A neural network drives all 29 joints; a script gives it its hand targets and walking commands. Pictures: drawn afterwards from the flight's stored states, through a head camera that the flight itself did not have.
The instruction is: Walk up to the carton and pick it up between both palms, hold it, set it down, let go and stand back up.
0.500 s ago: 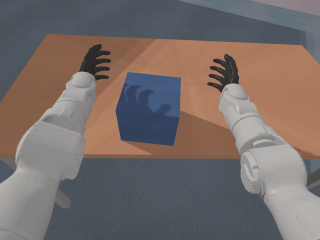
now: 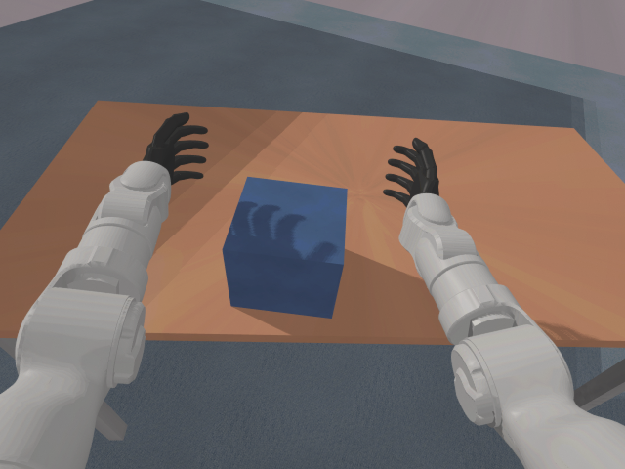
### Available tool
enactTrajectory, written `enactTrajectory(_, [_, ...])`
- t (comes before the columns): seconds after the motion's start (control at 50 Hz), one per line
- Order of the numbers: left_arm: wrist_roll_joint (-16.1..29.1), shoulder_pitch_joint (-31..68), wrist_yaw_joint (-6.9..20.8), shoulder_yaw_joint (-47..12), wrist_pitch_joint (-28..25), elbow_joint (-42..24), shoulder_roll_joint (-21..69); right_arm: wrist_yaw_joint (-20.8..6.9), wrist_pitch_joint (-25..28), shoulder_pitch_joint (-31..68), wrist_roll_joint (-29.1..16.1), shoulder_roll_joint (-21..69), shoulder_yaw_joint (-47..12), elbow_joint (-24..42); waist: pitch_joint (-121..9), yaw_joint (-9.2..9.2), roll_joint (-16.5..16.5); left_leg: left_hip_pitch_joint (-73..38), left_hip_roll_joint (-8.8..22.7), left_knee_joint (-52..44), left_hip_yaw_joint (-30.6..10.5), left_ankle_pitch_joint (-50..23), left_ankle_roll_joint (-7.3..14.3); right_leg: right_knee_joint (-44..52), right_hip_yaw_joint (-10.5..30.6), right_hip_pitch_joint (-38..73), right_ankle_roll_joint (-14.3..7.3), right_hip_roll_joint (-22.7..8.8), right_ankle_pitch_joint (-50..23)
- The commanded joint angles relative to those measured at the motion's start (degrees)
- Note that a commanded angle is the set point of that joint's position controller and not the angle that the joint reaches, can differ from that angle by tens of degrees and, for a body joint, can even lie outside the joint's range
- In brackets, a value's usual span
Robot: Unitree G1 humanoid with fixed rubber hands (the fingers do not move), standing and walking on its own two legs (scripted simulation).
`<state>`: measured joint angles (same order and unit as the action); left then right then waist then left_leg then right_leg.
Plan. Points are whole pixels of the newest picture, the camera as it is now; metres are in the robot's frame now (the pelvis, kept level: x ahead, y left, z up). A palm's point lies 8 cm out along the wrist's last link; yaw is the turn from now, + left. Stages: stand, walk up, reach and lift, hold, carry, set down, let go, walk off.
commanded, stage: set down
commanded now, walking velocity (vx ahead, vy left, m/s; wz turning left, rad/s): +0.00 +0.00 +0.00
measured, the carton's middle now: (289, 247) +0.46 -0.02 +0.00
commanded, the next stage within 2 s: none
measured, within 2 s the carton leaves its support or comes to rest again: neither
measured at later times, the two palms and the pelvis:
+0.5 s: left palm (148, 227) +0.39 +0.16 +0.13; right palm (418, 249) +0.34 -0.17 +0.12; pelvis -0.04 +0.01 +0.00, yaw -1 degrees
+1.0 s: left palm (127, 309) +0.32 +0.19 +0.08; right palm (435, 318) +0.26 -0.18 +0.07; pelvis -0.01 +0.01 +0.00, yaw -2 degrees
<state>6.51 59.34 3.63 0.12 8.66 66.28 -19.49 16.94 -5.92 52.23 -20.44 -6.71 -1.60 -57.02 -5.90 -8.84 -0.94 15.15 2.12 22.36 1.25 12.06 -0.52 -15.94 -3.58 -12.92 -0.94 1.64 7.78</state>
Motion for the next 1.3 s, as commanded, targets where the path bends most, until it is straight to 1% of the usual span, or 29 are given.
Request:
enactTrajectory(0.0, [-3.2,9.5,0.9,4.0,0.4,-17.5,-3.2,-0.1,2.3,7.5,0.7,-4.8,0.4,13.2,-16.7,0.21,3.1,-14.4,-2.7,0.7,0.6,-27.2,-2.6,-2.9,-0.1,15.1,3.0,2.0,-32.0])
enactTrajectory(0.08, [-1.2,11.5,-0.2,4.6,-0.2,-26.2,-4.2,-0.7,3.0,9.9,2.8,-4.9,2.6,23.7,-18.3,1.10,2.1,-13.4,-3.1,0.5,1.4,-22.4,-1.9,-2.3,0.1,13.8,3.0,2.0,-26.5])
enactTrajectory(0.1, [0.0,12.8,-0.7,4.1,-0.6,-26.4,-4.4,-1.0,3.0,11.2,3.8,-4.8,3.4,25.1,-18.2,0.84,1.3,-12.4,-3.1,0.2,1.3,-19.2,-1.5,-2.5,0.0,13.1,3.1,1.9,-24.1])
enactTrajectory(0.16, [1.9,12.1,-1.7,3.5,-1.4,-25.6,-4.1,-1.9,2.3,10.4,6.3,-3.5,4.6,27.5,-18.2,2.18,1.0,-9.0,-2.9,-1.4,1.6,-9.8,-0.2,-2.3,0.7,11.8,2.4,1.0,-15.4])
enactTrajectory(0.2, [3.2,14.1,-2.7,2.3,-2.2,-24.0,-3.9,-2.4,1.3,11.0,7.6,-2.7,6.1,26.3,-17.8,2.56,2.5,-6.4,-2.6,-2.6,1.5,-2.4,0.4,-2.3,1.0,9.1,1.6,0.5,-7.5])
enactTrajectory(0.22, [4.3,17.7,-3.2,1.2,-2.4,-20.9,-4.6,-2.8,0.5,14.7,8.3,-2.8,6.9,24.8,-17.4,2.81,3.1,-4.7,-2.2,-3.0,1.1,0.9,0.7,-2.4,1.0,6.7,1.2,0.3,-3.2])
enactTrajectory(0.24, [4.3,14.5,-3.5,1.0,-2.7,-19.1,-3.5,-3.1,-0.1,11.3,8.5,-2.3,6.6,22.8,-16.1,3.25,3.5,-4.6,-1.7,-3.4,0.8,2.4,0.9,-2.3,1.2,6.5,0.8,0.2,-1.0])
enactTrajectory(0.26, [4.3,17.0,-4.0,1.1,-3.2,-20.4,-4.3,-3.1,-0.5,12.8,8.8,-2.8,8.0,22.7,-17.8,3.51,5.3,-4.5,-1.6,-3.5,0.9,3.5,0.6,-2.3,1.1,5.3,0.6,0.2,0.8])
enactTrajectory(0.28, [4.0,16.2,-4.2,0.7,-3.1,-18.3,-3.7,-3.2,-1.2,11.6,8.9,-2.4,7.7,19.9,-17.1,3.35,6.2,-4.6,-1.4,-3.5,0.7,4.6,0.6,-2.3,1.3,4.9,0.4,0.1,2.2])
enactTrajectory(0.3, [2.9,11.7,-4.0,1.3,-3.0,-18.2,-2.9,-3.1,-1.3,7.0,8.2,-1.8,6.4,18.9,-16.6,3.84,6.2,-5.6,-1.4,-3.4,0.7,3.0,0.7,-2.3,1.6,6.6,0.4,0.0,0.5])
enactTrajectory(0.32, [2.9,14.2,-3.7,1.5,-2.8,-17.3,-4.1,-2.9,-1.7,9.8,8.1,-2.2,6.6,18.4,-16.5,3.78,5.8,-5.4,-1.6,-3.3,1.0,2.7,0.8,-2.2,1.6,6.1,0.7,-0.2,1.0])
enactTrajectory(0.36, [1.6,7.6,-2.5,2.2,-2.0,-14.0,-3.0,-2.4,-2.3,3.8,7.3,-1.1,4.7,14.3,-12.0,3.52,3.8,-6.5,-1.6,-3.8,0.7,2.1,1.4,-1.5,1.8,7.6,0.8,-0.2,1.4])
enactTrajectory(0.4, [0.7,6.9,-1.4,2.2,-1.1,-12.7,-3.0,-1.4,-2.3,3.7,7.6,-1.5,5.8,12.9,-8.9,3.03,3.8,-7.0,-1.8,-4.2,0.8,2.6,1.1,-0.7,1.4,7.1,0.8,-0.1,2.8])
enactTrajectory(0.44, [0.9,6.0,-0.9,2.1,-0.8,-14.7,-2.5,-0.7,-1.5,2.9,7.3,-1.4,6.0,14.7,-7.5,2.86,3.0,-7.6,-1.9,-4.0,1.1,1.0,0.8,-0.3,1.2,7.3,1.1,0.2,1.5])
enactTrajectory(0.5, [0.2,1.8,-0.6,3.1,-1.2,-20.7,-1.5,-0.6,1.0,-0.6,7.8,-1.0,5.5,20.2,-8.1,4.23,2.4,-9.4,-1.6,-3.7,1.4,-3.6,0.1,-0.8,0.6,9.4,1.1,0.9,-2.0])
enactTrajectory(0.56, [-1.5,-6.7,0.5,4.8,-0.4,-30.6,0.1,-0.1,3.7,-9.4,7.5,-0.1,3.9,26.5,-9.7,4.34,2.1,-15.4,-1.8,-1.7,1.7,-14.7,-1.3,-0.9,0.2,13.7,1.5,1.5,-11.3])
enactTrajectory(0.6, [-1.3,-7.5,0.9,5.0,0.5,-35.9,-0.1,0.0,4.8,-9.5,7.6,-0.8,4.3,31.3,-10.6,3.98,2.7,-16.5,-2.2,-0.6,2.0,-17.9,-2.2,-0.8,0.2,13.9,1.6,1.8,-13.4])
enactTrajectory(0.62, [-2.2,-11.7,1.0,5.5,1.1,-38.8,0.7,0.0,5.4,-14.2,7.4,-0.2,3.7,33.0,-10.4,4.23,3.2,-17.5,-2.1,-0.4,2.0,-19.4,-2.5,-1.0,0.2,14.8,1.6,1.9,-14.9])
enactTrajectory(0.68, [-0.2,-11.8,0.9,4.9,2.7,-46.6,-0.5,-0.3,5.8,-12.9,8.4,-0.4,4.8,42.5,-10.5,4.45,2.4,-15.4,-2.5,-0.7,2.6,-17.5,-2.2,-1.3,0.4,14.9,1.9,1.7,-14.7])
enactTrajectory(0.76, [0.4,-19.1,0.4,5.1,3.3,-54.5,-0.7,-1.0,4.2,-21.3,8.5,0.6,3.7,47.6,-8.6,5.47,3.3,-15.0,-2.3,-1.6,2.6,-15.3,-2.1,-1.6,1.4,15.8,1.6,1.0,-13.3])
enactTrajectory(0.86, [-0.8,-31.2,2.0,5.6,5.4,-56.3,0.8,-1.1,0.1,-33.8,7.4,2.1,1.2,48.1,-0.3,6.11,3.7,-13.7,-2.0,-4.7,2.1,-10.2,-1.3,0.2,3.0,16.5,0.8,0.0,-9.6])
enactTrajectory(0.9, [-0.8,-32.9,1.8,5.4,5.5,-59.2,0.3,-1.2,-0.8,-35.3,7.2,2.0,1.5,50.1,0.7,6.77,5.1,-13.8,-1.6,-5.1,2.1,-9.7,-1.5,0.5,3.0,15.5,0.3,0.1,-7.3])
enactTrajectory(0.92, [0.0,-32.1,1.8,5.0,5.3,-59.4,-0.4,-1.3,-1.2,-34.3,7.8,2.0,2.2,51.2,1.4,6.49,4.5,-12.9,-1.6,-5.4,2.0,-7.7,-1.2,0.8,3.0,14.3,0.4,-0.1,-5.3])
enactTrajectory(1.0, [0.9,-39.6,2.0,5.0,4.2,-60.4,0.0,-1.5,-1.2,-40.2,9.4,3.2,1.9,56.5,2.8,7.79,2.9,-12.2,-1.3,-5.9,2.0,-6.9,-0.5,1.0,3.6,14.6,0.2,-0.6,-4.7])
enactTrajectory(1.02, [0.5,-42.9,1.9,5.5,3.6,-63.1,0.4,-1.7,-0.6,-43.8,9.3,3.4,1.3,58.5,2.2,8.83,4.0,-12.4,-1.2,-5.8,2.0,-8.3,-0.7,0.8,3.7,15.1,0.0,-0.6,-4.9])
enactTrajectory(1.08, [2.5,-42.3,1.4,4.3,1.4,-65.1,-0.7,-2.1,1.0,-43.2,11.1,3.2,2.5,61.5,0.4,8.57,3.5,-11.8,-1.0,-5.3,1.6,-7.3,-0.7,0.6,3.7,13.2,0.0,-0.8,-3.5])
enactTrajectory(1.12, [3.3,-47.3,1.5,3.8,-0.1,-64.8,-0.5,-2.2,1.8,-47.9,12.0,4.0,1.8,63.0,1.3,8.66,2.3,-12.0,-0.8,-5.0,1.5,-7.1,-0.3,0.8,4.2,13.4,0.0,-1.1,-3.2])
enactTrajectory(1.2, [4.9,-50.5,1.5,2.7,-3.4,-68.7,-1.8,-2.5,3.2,-52.3,12.5,4.5,1.2,65.0,-0.1,8.75,2.9,-12.3,-0.2,-4.5,0.6,-9.5,-0.6,0.4,4.9,13.7,-0.3,-1.5,-5.0])
enactTrajectory(1.28, [6.0,-53.3,2.4,1.7,-5.0,-65.6,-2.5,-2.6,2.4,-54.8,13.5,4.4,1.2,64.0,4.7,8.65,1.5,-10.6,0.2,-5.5,0.1,-5.9,0.0,1.6,5.8,12.3,-0.7,-2.0,-0.7])
